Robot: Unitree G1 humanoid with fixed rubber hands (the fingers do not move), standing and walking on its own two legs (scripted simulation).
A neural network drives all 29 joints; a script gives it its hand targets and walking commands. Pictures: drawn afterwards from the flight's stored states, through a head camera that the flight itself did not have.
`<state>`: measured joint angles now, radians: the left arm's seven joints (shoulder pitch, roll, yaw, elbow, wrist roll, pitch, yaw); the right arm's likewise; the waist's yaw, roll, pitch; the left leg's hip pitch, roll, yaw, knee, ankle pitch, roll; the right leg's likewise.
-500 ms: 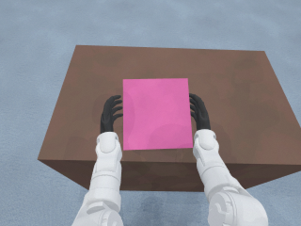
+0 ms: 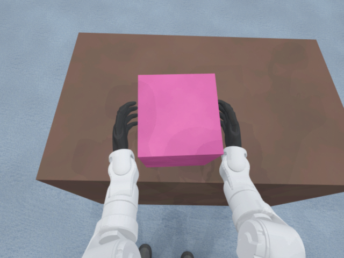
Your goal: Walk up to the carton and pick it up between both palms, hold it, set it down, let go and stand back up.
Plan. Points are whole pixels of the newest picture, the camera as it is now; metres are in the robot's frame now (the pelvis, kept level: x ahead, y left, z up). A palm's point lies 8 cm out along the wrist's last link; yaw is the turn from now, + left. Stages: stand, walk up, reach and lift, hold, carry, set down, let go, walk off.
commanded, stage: set down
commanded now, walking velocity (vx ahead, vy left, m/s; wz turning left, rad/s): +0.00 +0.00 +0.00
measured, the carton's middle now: (176, 126) +0.42 +0.03 -0.03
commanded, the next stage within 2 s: none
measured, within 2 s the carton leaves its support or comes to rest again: rests again in 0.06 s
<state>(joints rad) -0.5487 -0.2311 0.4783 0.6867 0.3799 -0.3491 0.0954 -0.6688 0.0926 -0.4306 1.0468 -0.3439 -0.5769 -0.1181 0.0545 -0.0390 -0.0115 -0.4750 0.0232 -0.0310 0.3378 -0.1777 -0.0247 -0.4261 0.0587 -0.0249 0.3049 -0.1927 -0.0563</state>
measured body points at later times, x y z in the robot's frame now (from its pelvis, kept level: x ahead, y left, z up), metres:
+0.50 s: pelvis +0.00 +0.01 -0.01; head +0.19 +0.04 +0.40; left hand +0.37 +0.16 -0.08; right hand +0.39 -0.10 -0.08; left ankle -0.03 +0.14 -0.74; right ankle -0.05 -0.08 -0.74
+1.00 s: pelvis -0.07 +0.02 -0.02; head +0.07 +0.03 +0.41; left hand +0.30 +0.17 -0.05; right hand +0.35 -0.16 -0.04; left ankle -0.03 +0.14 -0.74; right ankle -0.05 -0.08 -0.74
